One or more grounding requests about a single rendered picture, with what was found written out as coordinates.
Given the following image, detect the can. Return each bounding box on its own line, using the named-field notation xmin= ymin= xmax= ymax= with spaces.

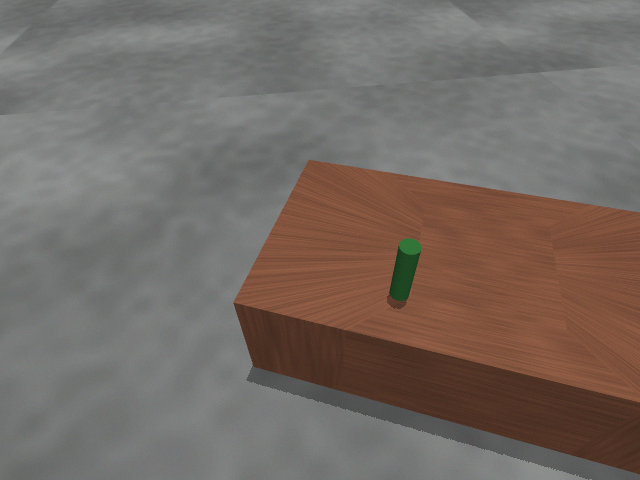
xmin=390 ymin=238 xmax=422 ymax=301

